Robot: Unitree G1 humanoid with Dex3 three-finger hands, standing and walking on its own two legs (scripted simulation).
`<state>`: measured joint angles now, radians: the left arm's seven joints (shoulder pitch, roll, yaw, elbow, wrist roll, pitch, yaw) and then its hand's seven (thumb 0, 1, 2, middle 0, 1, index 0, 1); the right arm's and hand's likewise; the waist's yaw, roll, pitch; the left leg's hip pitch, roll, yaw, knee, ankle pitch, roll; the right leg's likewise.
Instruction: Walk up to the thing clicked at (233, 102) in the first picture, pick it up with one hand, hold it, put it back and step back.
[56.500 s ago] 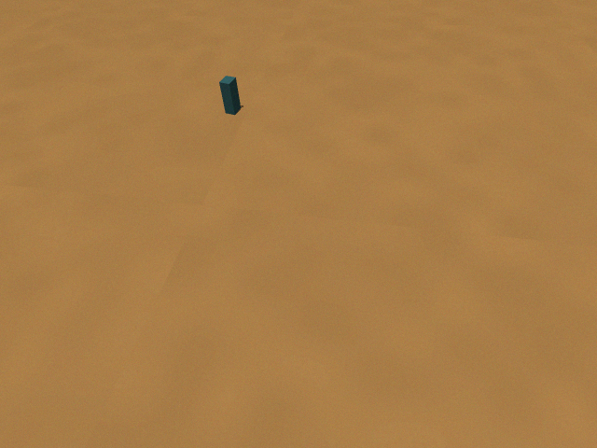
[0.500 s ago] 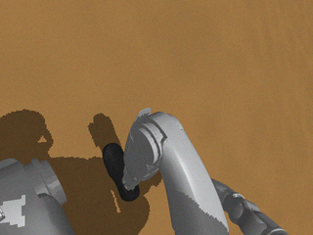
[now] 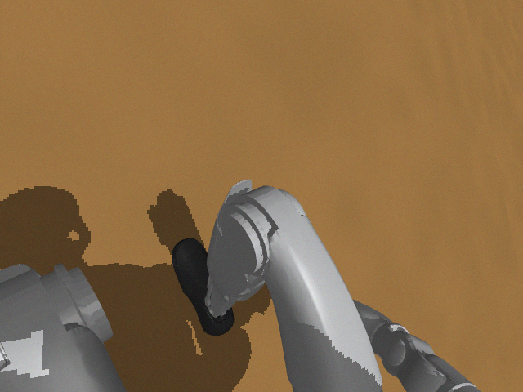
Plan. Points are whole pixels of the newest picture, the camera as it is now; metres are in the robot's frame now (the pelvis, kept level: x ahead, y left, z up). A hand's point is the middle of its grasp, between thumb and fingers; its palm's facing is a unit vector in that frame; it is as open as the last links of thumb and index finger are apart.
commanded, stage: close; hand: left
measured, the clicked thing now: out of the picture +0.54 +0.24 -0.21
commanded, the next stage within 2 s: settle in 0.14 s
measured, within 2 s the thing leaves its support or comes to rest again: leaves its support in 0.46 s
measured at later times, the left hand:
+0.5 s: hand out of the picture +0.52 +0.25 -0.17, palm faces +0.20 -0.98 -0.02, open 10.7 cm
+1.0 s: hand out of the picture +0.50 +0.27 -0.06, palm faces +0.11 -0.99 -0.10, open 11.1 cm
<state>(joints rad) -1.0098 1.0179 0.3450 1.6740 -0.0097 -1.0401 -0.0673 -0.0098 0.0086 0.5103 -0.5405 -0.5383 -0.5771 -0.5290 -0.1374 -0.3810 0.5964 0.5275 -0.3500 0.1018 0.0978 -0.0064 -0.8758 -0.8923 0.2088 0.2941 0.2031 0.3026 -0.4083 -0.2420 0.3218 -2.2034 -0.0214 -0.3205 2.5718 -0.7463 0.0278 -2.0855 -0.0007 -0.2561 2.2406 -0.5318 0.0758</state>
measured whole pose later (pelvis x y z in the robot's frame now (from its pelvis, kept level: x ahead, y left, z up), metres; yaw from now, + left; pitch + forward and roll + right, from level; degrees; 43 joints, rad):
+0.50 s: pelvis +0.00 +0.00 +0.00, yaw +0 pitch +21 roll -19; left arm -1.04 1.00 0.35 1.61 0.00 -0.99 -0.08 -0.01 -0.28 0.85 -0.63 -0.80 -0.64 -0.82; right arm -0.10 -0.38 0.57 0.53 -0.34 0.10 0.10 -0.01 -0.90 -0.90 0.21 0.29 0.20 0.30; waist -0.41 -0.24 0.32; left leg -2.21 -0.02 -0.31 2.56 -0.74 0.02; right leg -2.10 -0.01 -0.25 2.24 -0.53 0.07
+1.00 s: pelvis +0.01 -0.01 +0.02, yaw +4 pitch +27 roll -15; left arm -0.90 0.75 0.30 1.19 -0.01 -0.71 -0.17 -0.01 -0.46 0.90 -0.67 -0.92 -0.68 -0.94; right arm 0.10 -0.34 0.34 0.57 -0.19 0.12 0.11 0.00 -0.90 -0.90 0.21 0.29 0.20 0.30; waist -0.30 -0.07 0.10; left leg -2.24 -0.03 -0.21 2.47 -0.72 0.03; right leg -2.15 -0.04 -0.17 2.22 -0.55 0.05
